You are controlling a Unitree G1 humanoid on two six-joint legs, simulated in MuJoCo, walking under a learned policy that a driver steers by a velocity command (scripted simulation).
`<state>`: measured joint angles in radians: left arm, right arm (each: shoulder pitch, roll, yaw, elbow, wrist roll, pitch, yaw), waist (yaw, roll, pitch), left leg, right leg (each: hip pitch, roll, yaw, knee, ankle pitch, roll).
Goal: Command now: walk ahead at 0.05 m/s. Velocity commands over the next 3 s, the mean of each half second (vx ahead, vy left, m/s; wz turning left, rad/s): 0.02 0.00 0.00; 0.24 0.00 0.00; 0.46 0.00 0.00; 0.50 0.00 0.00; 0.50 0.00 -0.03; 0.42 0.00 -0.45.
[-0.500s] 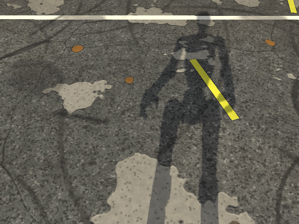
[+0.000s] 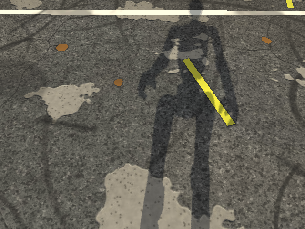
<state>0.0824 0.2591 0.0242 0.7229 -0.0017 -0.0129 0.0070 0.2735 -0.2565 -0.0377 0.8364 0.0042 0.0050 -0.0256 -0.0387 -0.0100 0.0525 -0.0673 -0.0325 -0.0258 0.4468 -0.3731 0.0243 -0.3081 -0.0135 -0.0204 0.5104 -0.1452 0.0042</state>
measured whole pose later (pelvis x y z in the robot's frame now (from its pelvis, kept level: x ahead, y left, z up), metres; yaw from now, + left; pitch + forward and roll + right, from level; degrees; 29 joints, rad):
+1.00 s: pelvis +0.08 -0.05 +0.01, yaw -1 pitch -1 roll +0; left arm 0.27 0.25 0.05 1.02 -0.01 -0.10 -0.03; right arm 0.32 -0.25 -0.05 0.98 0.04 -0.09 -0.01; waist 0.02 0.02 0.02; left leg -0.39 0.04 -0.04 1.13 -0.34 0.05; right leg -0.14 0.05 -0.06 0.41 -0.26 -0.08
